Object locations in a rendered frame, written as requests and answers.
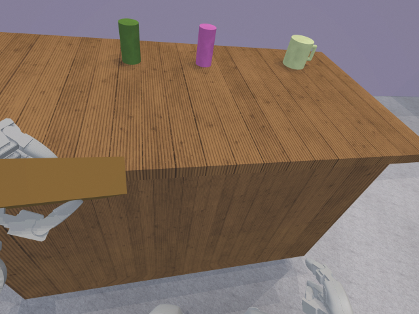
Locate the right robot hand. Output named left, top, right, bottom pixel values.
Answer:
left=302, top=258, right=354, bottom=314

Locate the left robot hand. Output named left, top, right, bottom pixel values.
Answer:
left=0, top=118, right=83, bottom=241

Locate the sponge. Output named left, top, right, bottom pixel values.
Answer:
left=0, top=156, right=127, bottom=209

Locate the table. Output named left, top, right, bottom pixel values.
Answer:
left=0, top=32, right=419, bottom=299

